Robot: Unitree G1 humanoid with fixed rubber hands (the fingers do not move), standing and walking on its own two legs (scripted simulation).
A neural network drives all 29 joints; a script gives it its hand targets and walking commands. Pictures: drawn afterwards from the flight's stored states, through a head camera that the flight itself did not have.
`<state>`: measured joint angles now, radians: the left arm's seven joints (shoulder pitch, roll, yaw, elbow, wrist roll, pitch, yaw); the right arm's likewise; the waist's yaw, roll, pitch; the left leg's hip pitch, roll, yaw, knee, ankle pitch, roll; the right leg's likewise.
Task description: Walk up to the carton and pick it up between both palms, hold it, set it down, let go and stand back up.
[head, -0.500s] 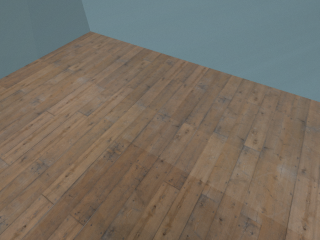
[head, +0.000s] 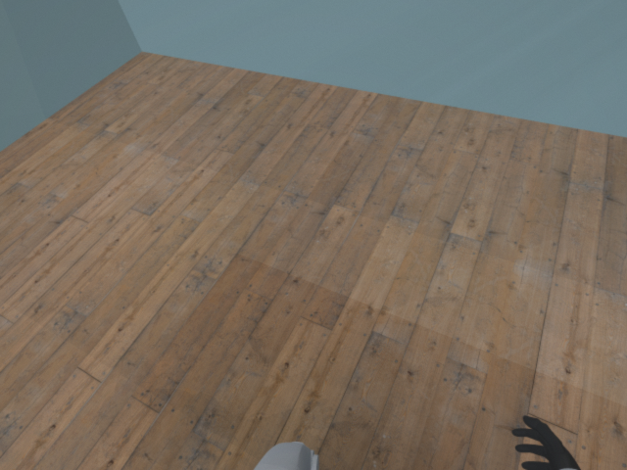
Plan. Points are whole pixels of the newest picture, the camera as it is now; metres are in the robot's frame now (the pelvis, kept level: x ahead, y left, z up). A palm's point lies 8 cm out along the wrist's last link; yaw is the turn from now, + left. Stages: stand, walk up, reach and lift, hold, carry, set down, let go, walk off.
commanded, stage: walk up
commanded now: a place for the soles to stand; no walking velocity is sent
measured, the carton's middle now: out of the picture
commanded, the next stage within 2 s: none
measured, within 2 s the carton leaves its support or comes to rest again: neither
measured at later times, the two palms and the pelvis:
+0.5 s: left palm out of the picture +0.00 +0.25 -0.13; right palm out of the picture -0.10 -0.30 -0.09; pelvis -0.12 -0.01 +0.01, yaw -8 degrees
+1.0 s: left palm out of the picture -0.09 +0.16 -0.09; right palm out of the picture -0.27 -0.38 -0.12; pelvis -0.26 -0.08 +0.00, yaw -25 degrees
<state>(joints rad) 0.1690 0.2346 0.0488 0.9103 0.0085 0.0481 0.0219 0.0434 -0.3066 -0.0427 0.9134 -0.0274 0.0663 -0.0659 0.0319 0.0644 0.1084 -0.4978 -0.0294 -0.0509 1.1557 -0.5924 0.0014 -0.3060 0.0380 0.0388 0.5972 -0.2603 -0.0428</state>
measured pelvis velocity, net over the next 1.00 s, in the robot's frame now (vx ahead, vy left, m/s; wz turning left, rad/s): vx -0.26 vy -0.08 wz -0.44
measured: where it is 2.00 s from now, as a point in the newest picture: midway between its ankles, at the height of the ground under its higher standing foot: outside the picture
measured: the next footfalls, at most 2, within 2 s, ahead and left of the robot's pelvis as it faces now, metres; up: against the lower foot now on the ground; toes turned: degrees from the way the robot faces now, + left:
left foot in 0.32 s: -0.07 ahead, +0.06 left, +0.00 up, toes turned -4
right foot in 0.82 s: -0.22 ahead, -0.21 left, +0.00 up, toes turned -21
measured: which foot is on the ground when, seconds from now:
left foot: up 0.00-0.30, down 0.32-0.82, up 0.84-1.00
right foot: down 0.00-0.32, up 0.34-0.80, down 0.82-1.00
